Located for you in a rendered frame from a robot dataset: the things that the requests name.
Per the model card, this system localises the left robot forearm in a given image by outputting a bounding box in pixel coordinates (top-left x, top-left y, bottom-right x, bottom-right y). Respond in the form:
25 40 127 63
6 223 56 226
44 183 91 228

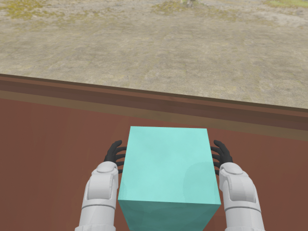
75 161 118 231

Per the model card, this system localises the right robot forearm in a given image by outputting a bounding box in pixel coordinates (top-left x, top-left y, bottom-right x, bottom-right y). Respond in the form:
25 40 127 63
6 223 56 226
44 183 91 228
219 162 265 231

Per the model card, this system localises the robot left hand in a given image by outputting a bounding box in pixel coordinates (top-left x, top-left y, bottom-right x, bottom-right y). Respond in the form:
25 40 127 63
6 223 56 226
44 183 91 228
103 140 127 174

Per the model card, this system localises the robot right hand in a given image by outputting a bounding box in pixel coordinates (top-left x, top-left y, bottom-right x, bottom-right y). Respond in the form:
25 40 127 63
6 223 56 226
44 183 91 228
210 140 233 175

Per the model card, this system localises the carton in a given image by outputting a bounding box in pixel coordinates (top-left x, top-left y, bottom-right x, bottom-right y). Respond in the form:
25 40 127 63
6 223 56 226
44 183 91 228
118 126 221 231

